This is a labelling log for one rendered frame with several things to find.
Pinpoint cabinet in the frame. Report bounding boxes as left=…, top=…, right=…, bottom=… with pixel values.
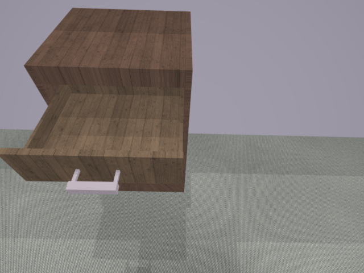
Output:
left=24, top=8, right=193, bottom=192

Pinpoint handle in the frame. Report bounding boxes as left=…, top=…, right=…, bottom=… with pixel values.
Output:
left=65, top=169, right=121, bottom=195

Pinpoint drawer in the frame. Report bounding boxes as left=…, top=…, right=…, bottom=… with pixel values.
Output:
left=0, top=85, right=184, bottom=184

